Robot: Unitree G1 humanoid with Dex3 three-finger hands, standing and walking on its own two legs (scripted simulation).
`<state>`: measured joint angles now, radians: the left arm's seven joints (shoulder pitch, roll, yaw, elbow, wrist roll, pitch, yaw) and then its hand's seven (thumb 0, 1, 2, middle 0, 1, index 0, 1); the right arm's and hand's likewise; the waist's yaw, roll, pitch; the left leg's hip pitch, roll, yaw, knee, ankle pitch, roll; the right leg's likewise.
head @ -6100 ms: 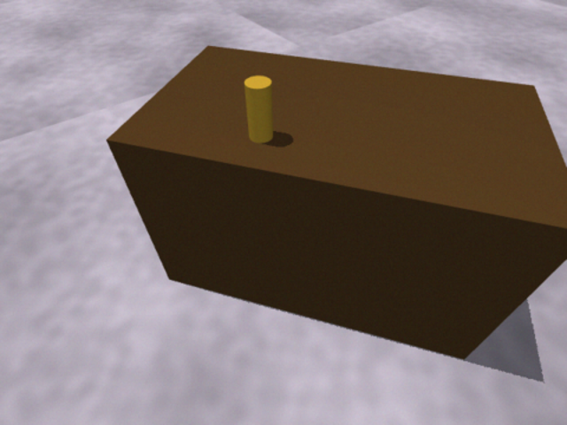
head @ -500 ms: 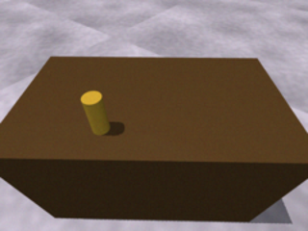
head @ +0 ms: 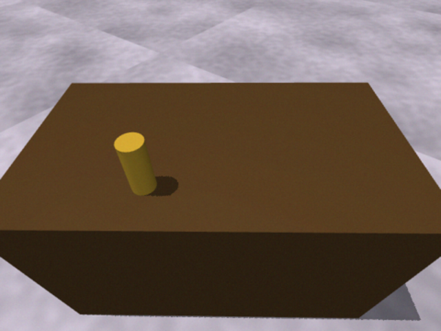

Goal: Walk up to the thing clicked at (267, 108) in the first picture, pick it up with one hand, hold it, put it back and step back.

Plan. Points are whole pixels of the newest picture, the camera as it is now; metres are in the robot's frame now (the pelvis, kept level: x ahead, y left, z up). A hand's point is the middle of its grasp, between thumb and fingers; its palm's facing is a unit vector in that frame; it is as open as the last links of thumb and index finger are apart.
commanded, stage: stand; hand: left
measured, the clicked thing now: (137, 165) +0.50 +0.23 +0.00
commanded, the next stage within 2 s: rise first in 0.20 s
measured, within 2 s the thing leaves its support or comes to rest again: neither
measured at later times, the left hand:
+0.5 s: hand out of the picture +0.16 +0.24 -0.13, palm faces +0.12 -0.94 -0.32, open 10.0 cm
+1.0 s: hand (85, 301) +0.20 +0.26 -0.04, palm faces +0.25 -0.90 -0.35, open 17.2 cm
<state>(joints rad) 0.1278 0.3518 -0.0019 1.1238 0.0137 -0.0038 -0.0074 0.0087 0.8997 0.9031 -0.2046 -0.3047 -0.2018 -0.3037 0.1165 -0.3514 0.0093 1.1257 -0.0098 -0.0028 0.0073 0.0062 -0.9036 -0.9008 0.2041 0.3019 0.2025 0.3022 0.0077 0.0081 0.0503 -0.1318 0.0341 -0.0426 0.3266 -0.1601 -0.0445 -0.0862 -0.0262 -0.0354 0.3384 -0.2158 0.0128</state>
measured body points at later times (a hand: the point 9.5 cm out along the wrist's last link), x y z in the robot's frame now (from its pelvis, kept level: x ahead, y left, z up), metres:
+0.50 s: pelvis -0.01 +0.00 -0.01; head +0.03 +0.00 +0.44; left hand +0.15 +0.29 -0.11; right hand +0.15 -0.29 -0.12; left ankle +0.01 +0.15 -0.75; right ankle -0.02 -0.12 -0.75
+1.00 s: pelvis +0.01 +0.01 -0.01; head +0.02 +0.00 +0.44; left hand +0.19 +0.31 -0.02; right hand +0.17 -0.25 -0.09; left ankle +0.01 +0.15 -0.75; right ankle -0.02 -0.12 -0.75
